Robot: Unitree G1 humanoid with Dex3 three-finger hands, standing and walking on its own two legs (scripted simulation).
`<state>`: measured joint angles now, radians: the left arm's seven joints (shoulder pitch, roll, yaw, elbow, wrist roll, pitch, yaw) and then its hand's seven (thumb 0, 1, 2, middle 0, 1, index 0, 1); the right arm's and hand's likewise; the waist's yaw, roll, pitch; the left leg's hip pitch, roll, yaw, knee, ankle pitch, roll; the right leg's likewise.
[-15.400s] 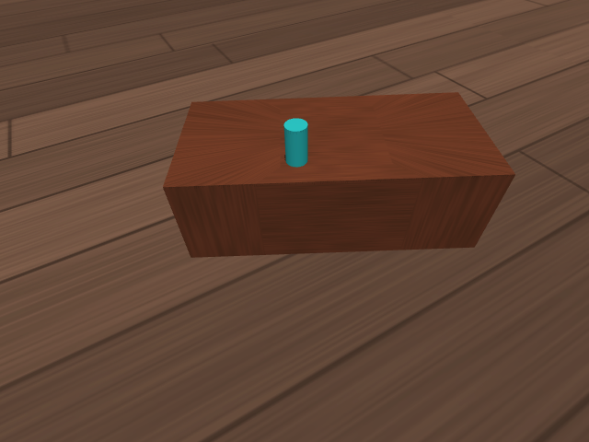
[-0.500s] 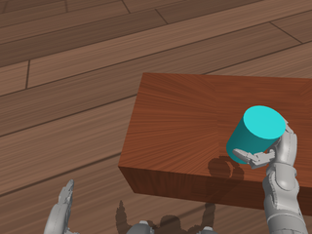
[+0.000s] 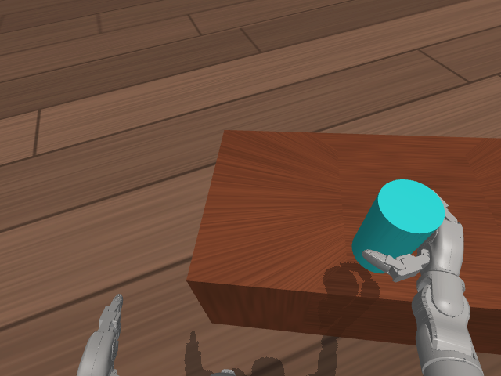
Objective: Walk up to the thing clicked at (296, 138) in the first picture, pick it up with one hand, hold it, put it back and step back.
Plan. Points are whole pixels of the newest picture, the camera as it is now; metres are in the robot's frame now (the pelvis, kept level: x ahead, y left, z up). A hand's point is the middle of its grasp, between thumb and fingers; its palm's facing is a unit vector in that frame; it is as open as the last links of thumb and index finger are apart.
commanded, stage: hold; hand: right
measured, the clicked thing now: (391, 230) +0.35 -0.17 +0.05
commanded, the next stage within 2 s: none
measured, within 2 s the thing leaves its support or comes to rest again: neither
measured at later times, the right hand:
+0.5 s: hand (405, 232) +0.34 -0.18 +0.07, palm faces +0.23 +0.97 +0.01, open 11.5 cm
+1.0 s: hand (405, 233) +0.34 -0.18 +0.07, palm faces +0.24 +0.97 +0.01, open 11.5 cm
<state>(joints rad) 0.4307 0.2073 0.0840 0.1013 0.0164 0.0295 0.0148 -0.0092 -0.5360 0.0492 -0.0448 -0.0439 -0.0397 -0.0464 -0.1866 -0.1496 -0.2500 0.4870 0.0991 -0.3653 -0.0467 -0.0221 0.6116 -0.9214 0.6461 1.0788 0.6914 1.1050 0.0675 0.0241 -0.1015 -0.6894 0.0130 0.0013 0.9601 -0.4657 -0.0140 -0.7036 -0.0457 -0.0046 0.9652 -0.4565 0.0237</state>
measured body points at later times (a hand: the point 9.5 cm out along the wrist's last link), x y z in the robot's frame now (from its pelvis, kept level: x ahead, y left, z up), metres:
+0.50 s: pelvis +0.00 +0.00 +0.01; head +0.04 -0.01 +0.46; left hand +0.15 +0.26 -0.03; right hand +0.32 -0.23 +0.07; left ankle +0.00 +0.13 -0.68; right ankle +0.01 -0.13 -0.68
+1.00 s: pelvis -0.01 +0.00 +0.02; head +0.03 -0.01 +0.47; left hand +0.15 +0.26 -0.02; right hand +0.32 -0.23 +0.07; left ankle +0.00 +0.13 -0.68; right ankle +0.01 -0.13 -0.68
